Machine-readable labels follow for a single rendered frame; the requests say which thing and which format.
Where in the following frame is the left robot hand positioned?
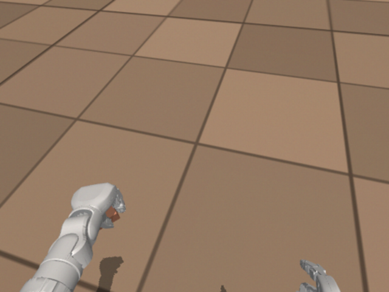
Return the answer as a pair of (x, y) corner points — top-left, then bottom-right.
(71, 182), (126, 229)

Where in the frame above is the right robot hand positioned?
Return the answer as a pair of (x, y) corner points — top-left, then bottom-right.
(296, 259), (341, 292)

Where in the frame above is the small box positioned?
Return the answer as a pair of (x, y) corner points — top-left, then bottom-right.
(100, 206), (120, 230)

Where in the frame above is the left robot arm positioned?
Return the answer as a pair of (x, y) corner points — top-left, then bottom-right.
(20, 206), (103, 292)

